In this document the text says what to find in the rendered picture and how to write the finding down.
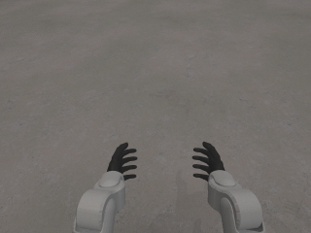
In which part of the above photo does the robot right hand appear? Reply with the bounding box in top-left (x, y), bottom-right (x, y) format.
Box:
top-left (192, 142), bottom-right (225, 182)

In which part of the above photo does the left robot forearm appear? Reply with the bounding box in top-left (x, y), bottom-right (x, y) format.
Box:
top-left (72, 171), bottom-right (126, 233)

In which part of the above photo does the right robot forearm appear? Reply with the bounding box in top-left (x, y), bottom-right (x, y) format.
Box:
top-left (207, 170), bottom-right (266, 233)

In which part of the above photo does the robot left hand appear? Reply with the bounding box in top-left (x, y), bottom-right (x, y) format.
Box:
top-left (107, 142), bottom-right (138, 181)

